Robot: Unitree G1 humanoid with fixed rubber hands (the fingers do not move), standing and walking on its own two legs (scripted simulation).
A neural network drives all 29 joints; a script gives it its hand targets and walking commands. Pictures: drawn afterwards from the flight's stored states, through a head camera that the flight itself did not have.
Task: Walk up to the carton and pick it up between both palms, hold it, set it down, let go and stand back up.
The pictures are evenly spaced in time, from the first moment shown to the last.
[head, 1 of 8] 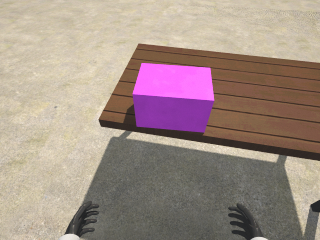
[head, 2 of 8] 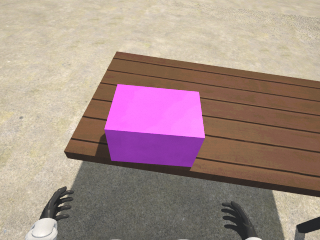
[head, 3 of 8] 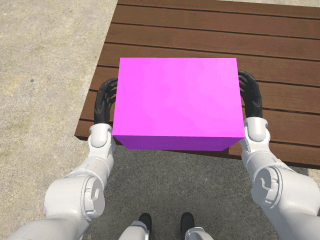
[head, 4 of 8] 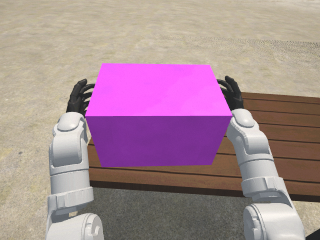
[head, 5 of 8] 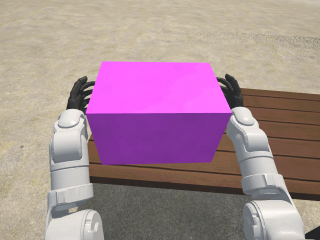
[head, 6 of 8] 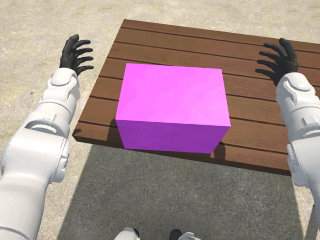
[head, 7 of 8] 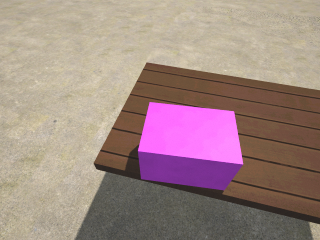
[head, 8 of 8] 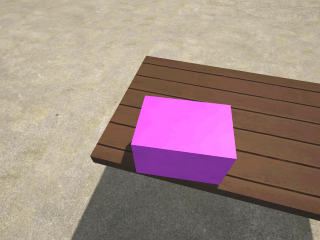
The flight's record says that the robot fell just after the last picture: no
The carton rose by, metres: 0.24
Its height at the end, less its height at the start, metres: +0.00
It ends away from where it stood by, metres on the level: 0.01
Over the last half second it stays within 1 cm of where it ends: yes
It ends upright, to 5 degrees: yes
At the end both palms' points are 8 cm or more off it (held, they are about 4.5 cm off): yes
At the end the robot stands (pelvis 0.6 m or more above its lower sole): yes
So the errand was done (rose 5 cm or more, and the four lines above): yes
